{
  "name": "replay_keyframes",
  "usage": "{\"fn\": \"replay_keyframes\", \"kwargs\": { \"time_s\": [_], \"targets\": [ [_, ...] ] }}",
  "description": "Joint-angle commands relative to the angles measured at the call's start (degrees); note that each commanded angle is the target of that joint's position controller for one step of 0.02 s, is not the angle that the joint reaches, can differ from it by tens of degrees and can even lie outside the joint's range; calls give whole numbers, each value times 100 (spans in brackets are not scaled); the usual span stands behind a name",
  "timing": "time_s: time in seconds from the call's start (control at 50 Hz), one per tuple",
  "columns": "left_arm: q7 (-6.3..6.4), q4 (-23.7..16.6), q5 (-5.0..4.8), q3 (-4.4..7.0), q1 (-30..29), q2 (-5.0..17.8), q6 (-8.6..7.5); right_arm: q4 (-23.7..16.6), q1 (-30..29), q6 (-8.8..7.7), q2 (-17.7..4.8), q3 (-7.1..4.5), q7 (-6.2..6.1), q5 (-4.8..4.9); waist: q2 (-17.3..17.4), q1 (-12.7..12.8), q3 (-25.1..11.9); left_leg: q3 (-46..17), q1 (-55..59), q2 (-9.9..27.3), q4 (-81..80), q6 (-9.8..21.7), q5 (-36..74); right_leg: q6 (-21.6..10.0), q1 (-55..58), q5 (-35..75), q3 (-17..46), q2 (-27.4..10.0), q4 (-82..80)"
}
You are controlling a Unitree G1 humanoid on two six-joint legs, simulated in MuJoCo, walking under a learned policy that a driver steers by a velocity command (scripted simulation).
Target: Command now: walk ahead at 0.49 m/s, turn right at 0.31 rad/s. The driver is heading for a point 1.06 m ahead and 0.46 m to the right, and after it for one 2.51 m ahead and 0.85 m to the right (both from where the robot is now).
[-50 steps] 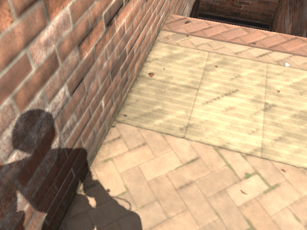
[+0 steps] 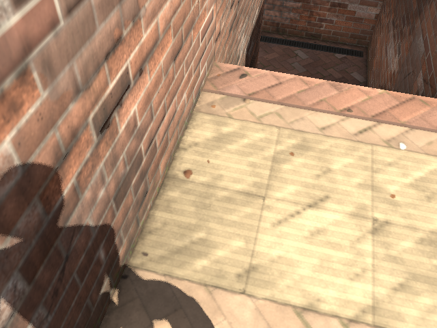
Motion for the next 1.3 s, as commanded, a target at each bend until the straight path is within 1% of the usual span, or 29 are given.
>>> {"fn": "replay_keyframes", "kwargs": {
  "time_s": [0.02, 0.1, 0.2, 0.24, 0.28, 0.3, 0.32, 0.34, 0.36, 0.38, 0.42, 0.46, 0.52, 0.6, 0.7, 0.76, 0.8, 0.82, 0.84, 0.86, 0.88, 0.9, 0.92, 0.96, 1.0, 1.12, 1.22, 1.26, 1.3],
  "targets": [
    [-12, -379, 95, 50, 151, 135, 45, -239, -163, -111, -878, -179, -150, 33, 706, 221, 313, -455, -732, 1527, -991, 845, 875, 150, -58, 892, 70, -102, -535],
    [-155, -811, 115, 27, -755, 17, -24, -162, 121, -65, -992, -192, -294, 98, 613, -69, 365, -34, -184, 1594, -865, 641, 949, 134, -76, 1812, -348, 11, -1992],
    [-346, -1342, 80, 45, -1229, 66, -88, -97, 316, 151, -1205, -275, -285, 202, 664, -128, 455, 75, 1023, 2063, -275, 469, 1326, -93, -487, 807, -605, 65, -2548],
    [-421, -1484, 52, 94, -992, 179, -83, -192, 156, 241, -1301, -294, -310, 207, 849, 115, 167, 328, 1086, 2082, 491, 337, 3041, -294, 194, 30, -966, 343, -2653],
    [-439, -1170, 27, 348, 466, 578, -65, -300, 110, 348, -1291, -275, -362, 192, 832, 884, -713, 608, 703, 1841, 2552, 127, 4495, -629, 2187, 141, -1259, 903, -3042],
    [-309, -961, 35, 577, 1403, 1082, 2, -494, 209, 271, -1243, -236, -367, 179, 247, 1206, -1243, 649, -633, 1551, 4308, -125, 3052, -951, 3900, 251, -168, 408, -3187],
    [-231, -1053, 69, 685, 1305, 1797, 22, -789, 841, 9, -280, 25, -225, 100, -1323, 397, -1794, 47, -3303, 304, 6373, -439, -2365, -2033, 5910, -179, 3160, -1013, -3590],
    [-209, -1146, 43, 572, 1582, 1318, -24, -848, 227, -273, -816, -70, -122, 291, -742, 828, -2516, -1264, -3953, 192, 7118, -311, -2636, -2303, 6261, -504, 4541, -1463, -4528],
    [-190, -1132, 86, 495, 1392, 978, -70, -1006, -343, -374, -1115, -159, -90, 457, -387, 872, -1683, -1290, -4465, 472, 7119, -141, -2069, -1944, 5836, -54, 3593, -1242, -4476],
    [-202, -1234, 53, 438, 921, 819, -80, -1110, -498, -393, -993, -102, -113, 345, 226, 558, -1132, -1228, -4202, 723, 6574, -86, -1367, -1668, 4824, 397, 2809, -989, -4476],
    [-217, -1521, 138, 324, 160, 564, -67, -1048, -453, -251, -977, -167, -179, 174, 360, 30, -633, -1230, -3295, 995, 5844, -136, -933, -1467, 3323, 1469, 1961, -575, -4699],
    [-204, -1515, 32, 317, 94, 559, -115, -1144, -359, -59, -958, -206, -197, 98, 220, -135, -485, -1083, -2992, 988, 5316, -296, -739, -1475, 2738, 2068, 1474, -379, -4942],
    [-70, -1381, -9, 352, 530, 641, -96, -1411, -941, 59, -682, -165, -232, 33, 135, 31, -300, -908, -3212, 821, 4258, -506, -24, -1418, 2580, 2383, 1045, -123, -5005],
    [106, -1253, -57, 410, 930, 742, 51, -1646, -1875, 15, -530, -91, -164, 66, -37, 366, -85, -928, -3150, 505, 2486, -611, 1090, -1161, 2753, 1229, 1056, 58, -5069],
    [78, -1106, -133, 443, 1157, 748, 81, -1917, -2492, -84, -615, -150, -150, 133, -266, 556, 92, -912, -2606, 222, 1439, -474, 1308, -921, 3023, 985, 1534, -65, -4875],
    [153, -1080, -137, 484, 1086, 699, 115, -1829, -2150, -148, -839, -268, -138, 155, -507, 365, -18, -1058, -2300, 211, 994, -241, 732, -818, 3811, 1669, 1834, -221, -4378],
    [109, -1196, -108, 440, 780, 594, 134, -1555, -1044, -174, -1108, -428, -192, 146, -495, -261, -793, -1069, -643, 321, 878, 100, 808, -620, 3735, 2817, 1684, 69, -3162],
    [49, -1376, 2, 345, 637, 364, 121, -1452, -120, -135, -1360, -495, -236, 75, -15, -642, -1681, -1700, 1038, 1081, 1240, 443, 777, -443, 2898, 1944, 1389, 402, -1806],
    [35, -1385, -120, 237, 1582, -34, 99, -1280, 421, -66, -1554, -560, -229, 11, 2079, -271, -2488, -4121, 3196, 2480, 1096, 1371, 197, -58, 742, -1959, 833, 1352, -11],
    [94, -1219, -200, 268, 1818, 486, 87, -1300, 281, -29, -1043, -467, -208, 96, 1801, -215, -2314, -4910, 2994, 2800, 831, 1311, -890, -61, 21, -2480, 903, 911, 964],
    [100, -1249, -188, 327, 1219, 761, 88, -1430, -38, 14, -731, -390, -236, 109, 1221, -350, -1396, -4086, 2201, 2531, 632, 1058, -905, -1, -288, -1957, 732, 650, 1248],
    [125, -1317, -139, 331, 824, 779, 84, -1443, -315, 77, -675, -369, -248, 98, 649, -313, -742, -3296, 1369, 2267, 450, 852, -492, 71, -236, -1432, 401, 419, 1190],
    [113, -1417, -63, 329, 544, 718, 51, -1330, -384, 119, -660, -355, -259, 120, 509, -247, -297, -2807, 734, 2025, 236, 724, -113, 106, -187, -1082, 295, 264, 940],
    [46, -1495, -190, 304, 632, 504, 80, -1188, -426, 98, -633, -335, -260, 56, 803, -28, -109, -2076, 201, 1673, -94, 566, 144, 120, 145, -714, 161, 27, 638],
    [25, -1656, -200, 215, 349, 180, 111, -981, -327, 39, -604, -379, -256, 153, 880, -20, 129, -1587, 6, 1643, -268, 640, 596, 122, -145, -702, -33, -124, 233],
    [-90, -2038, -184, 98, -476, -25, 78, -740, -179, -3, -863, -435, -270, 118, 698, -109, 83, -479, 63, 1592, -321, 593, 1817, 84, -206, 790, -335, -246, -1351],
    [-189, -2238, -128, 95, -1159, -55, 115, -491, 254, 80, -988, -408, -205, 300, 652, -274, 354, -127, 355, 1795, -352, 484, 1840, -227, 307, 1045, -670, 35, -2328],
    [-225, -2292, -79, 171, -1173, 108, 109, -370, 346, 140, -1107, -407, -196, 353, 765, -99, 292, -44, 711, 1904, 26, 434, 2965, -440, 648, 485, -875, 275, -2578],
    [-257, -1970, 77, 356, -133, 385, 145, -325, 202, 205, -1295, -383, -205, 430, 738, 558, -375, 270, 721, 1779, 1261, 329, 4295, -592, 2178, 479, -1177, 693, -3031]
  ]
}}
Velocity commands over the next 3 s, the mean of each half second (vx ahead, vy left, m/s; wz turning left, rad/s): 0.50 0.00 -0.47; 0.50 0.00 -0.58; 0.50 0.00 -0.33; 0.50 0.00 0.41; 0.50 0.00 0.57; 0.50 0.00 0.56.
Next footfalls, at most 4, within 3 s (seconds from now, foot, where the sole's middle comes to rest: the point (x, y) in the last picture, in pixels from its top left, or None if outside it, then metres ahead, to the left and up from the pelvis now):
0.30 right None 0.33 -0.18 -0.79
0.82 left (253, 280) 0.67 -0.12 -0.79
1.32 right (368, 258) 0.74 -0.52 -0.79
1.90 left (353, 174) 1.12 -0.56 -0.79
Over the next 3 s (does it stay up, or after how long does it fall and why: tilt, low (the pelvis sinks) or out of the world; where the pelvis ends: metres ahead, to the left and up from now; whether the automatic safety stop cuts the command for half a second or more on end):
stays up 1.46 -0.66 -0.02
